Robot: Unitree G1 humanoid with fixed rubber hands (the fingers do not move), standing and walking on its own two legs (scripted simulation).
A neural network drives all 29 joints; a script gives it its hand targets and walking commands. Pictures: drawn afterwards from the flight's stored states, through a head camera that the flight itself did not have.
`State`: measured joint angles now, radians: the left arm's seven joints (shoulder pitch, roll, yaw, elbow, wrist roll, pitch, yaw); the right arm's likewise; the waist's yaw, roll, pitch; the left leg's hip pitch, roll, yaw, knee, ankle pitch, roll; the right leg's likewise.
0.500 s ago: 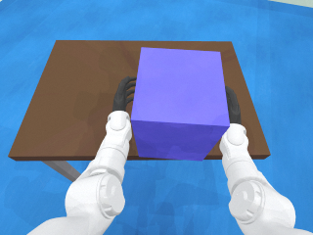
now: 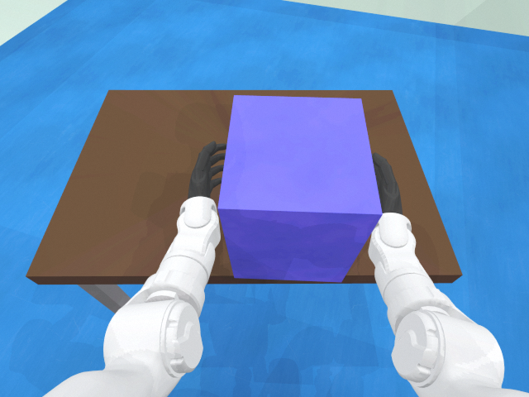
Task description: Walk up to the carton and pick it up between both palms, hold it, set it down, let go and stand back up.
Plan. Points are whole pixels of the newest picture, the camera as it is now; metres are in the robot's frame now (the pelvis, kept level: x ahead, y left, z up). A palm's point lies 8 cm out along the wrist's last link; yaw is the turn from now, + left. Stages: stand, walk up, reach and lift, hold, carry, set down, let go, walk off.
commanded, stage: reach and lift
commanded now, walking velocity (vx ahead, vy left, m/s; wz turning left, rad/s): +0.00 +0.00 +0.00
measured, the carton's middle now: (292, 196) +0.44 -0.01 +0.02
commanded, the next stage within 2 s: none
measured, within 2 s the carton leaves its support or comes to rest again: neither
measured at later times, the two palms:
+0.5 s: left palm (179, 174) +0.39 +0.15 +0.13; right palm (396, 191) +0.38 -0.14 +0.12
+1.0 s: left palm (162, 172) +0.37 +0.16 +0.16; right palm (392, 193) +0.36 -0.13 +0.14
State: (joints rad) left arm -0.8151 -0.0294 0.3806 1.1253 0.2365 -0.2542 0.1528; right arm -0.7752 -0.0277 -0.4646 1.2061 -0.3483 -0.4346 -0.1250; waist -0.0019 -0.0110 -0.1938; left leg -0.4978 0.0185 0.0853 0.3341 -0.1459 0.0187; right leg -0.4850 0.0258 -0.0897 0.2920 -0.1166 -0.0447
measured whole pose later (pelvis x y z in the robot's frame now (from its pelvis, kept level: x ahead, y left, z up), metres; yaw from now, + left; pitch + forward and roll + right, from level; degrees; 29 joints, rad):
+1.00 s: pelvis -0.02 +0.01 +0.01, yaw +2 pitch -4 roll -1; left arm -0.72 -0.04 0.26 0.50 0.27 0.45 0.10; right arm -0.71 -0.02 -0.16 0.85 0.06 0.05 -0.13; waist -0.06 -0.06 0.01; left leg -0.09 0.00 0.05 0.34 -0.18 0.04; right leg -0.05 0.02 -0.08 0.25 -0.13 -0.02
